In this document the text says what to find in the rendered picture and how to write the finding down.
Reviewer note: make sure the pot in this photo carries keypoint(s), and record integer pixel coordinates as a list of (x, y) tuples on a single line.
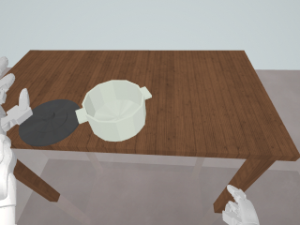
[(115, 110)]

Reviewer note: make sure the left robot hand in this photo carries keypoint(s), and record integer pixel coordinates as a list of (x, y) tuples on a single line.
[(17, 114)]

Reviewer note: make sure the knob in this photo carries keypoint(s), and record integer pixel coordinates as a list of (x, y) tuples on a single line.
[(47, 115)]

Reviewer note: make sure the lid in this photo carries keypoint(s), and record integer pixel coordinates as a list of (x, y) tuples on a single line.
[(36, 132)]

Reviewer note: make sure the table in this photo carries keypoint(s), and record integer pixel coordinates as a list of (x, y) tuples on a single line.
[(204, 104)]

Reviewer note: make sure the left robot forearm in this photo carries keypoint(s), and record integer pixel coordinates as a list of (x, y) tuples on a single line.
[(8, 183)]

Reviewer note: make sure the right robot hand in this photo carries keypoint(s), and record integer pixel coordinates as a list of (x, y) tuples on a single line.
[(242, 213)]

